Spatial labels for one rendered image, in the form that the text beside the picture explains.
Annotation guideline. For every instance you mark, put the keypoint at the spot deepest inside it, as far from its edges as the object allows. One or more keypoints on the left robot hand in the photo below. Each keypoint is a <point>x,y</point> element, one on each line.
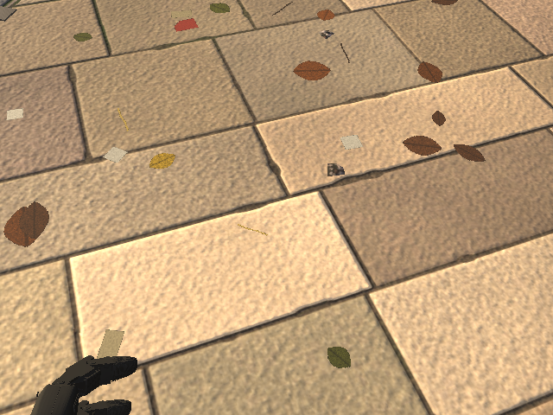
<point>62,397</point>

